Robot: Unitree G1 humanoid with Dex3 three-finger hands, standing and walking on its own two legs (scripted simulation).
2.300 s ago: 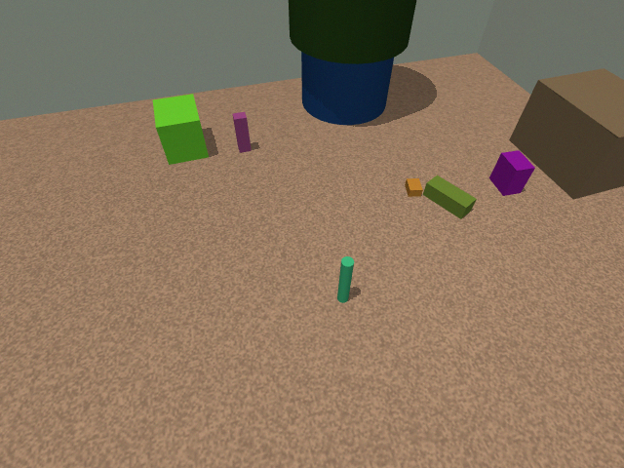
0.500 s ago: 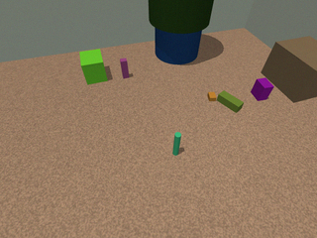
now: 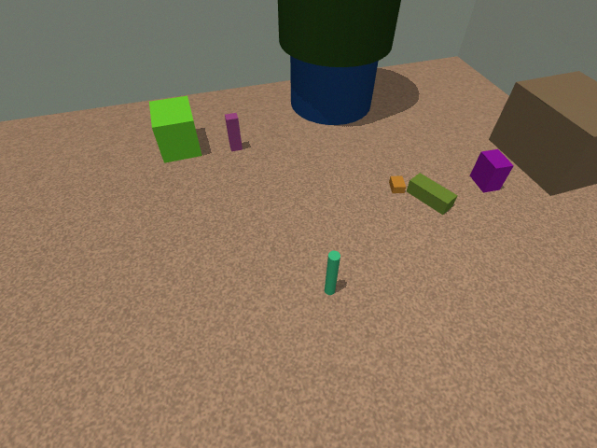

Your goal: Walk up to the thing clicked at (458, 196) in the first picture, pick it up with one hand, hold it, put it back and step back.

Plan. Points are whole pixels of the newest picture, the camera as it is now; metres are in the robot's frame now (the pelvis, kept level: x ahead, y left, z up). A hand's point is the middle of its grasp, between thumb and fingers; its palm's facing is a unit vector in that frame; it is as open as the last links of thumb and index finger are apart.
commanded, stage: stand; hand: left
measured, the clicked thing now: (431, 193) +1.32 -0.62 -0.75
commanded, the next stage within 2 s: walk up in 0.12 s
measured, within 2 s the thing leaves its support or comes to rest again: neither
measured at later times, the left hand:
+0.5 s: hand (194, 404) +0.22 +0.18 -0.15, palm faces -0.25 -0.87 -0.43, open 7.4 cm
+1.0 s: hand (286, 280) +0.46 +0.04 -0.18, palm faces -0.54 -0.77 -0.34, open 7.4 cm
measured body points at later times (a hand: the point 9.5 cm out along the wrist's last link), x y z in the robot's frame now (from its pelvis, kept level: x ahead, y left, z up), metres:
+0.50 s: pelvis +0.06 -0.09 -0.04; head +0.05 -0.12 +0.41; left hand +0.23 +0.23 -0.12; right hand +0.04 -0.46 -0.15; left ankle +0.00 +0.11 -0.74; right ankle +0.09 -0.24 -0.75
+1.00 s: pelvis +0.28 -0.16 -0.03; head +0.30 -0.15 +0.42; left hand +0.49 +0.08 -0.15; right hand +0.17 -0.48 -0.11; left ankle +0.39 -0.10 -0.75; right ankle +0.13 -0.23 -0.69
